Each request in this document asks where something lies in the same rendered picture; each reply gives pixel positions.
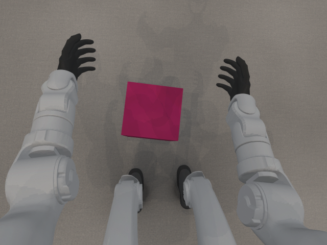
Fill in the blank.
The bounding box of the left robot forearm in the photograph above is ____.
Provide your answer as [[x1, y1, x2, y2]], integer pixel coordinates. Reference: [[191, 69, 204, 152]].
[[5, 69, 78, 205]]

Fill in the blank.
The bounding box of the robot right hand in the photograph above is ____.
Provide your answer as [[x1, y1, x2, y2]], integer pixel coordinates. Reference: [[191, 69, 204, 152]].
[[216, 56, 250, 101]]

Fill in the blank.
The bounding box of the right robot forearm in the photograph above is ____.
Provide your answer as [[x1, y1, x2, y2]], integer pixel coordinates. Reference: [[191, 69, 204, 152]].
[[226, 93, 304, 219]]

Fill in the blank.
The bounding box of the robot right shin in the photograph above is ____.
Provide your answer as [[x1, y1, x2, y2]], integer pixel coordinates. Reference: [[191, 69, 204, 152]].
[[183, 171, 211, 200]]

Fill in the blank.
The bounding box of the robot left hand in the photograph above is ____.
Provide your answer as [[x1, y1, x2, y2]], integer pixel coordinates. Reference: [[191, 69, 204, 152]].
[[57, 33, 96, 80]]

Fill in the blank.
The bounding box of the robot left upper arm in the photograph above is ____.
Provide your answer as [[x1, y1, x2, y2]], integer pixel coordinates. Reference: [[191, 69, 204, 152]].
[[0, 155, 79, 245]]

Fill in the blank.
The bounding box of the robot shin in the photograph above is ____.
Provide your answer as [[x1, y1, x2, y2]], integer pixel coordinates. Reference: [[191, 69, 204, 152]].
[[114, 175, 138, 192], [183, 171, 211, 200]]

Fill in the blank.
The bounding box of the robot left shin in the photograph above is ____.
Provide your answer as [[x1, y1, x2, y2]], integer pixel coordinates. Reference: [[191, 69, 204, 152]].
[[114, 175, 138, 192]]

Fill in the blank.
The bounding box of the carton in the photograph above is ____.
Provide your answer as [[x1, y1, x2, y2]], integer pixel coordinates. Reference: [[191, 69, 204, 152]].
[[121, 82, 183, 141]]

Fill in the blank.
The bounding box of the robot right upper arm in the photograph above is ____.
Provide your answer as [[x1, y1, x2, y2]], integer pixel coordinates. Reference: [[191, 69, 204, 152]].
[[237, 181, 327, 245]]

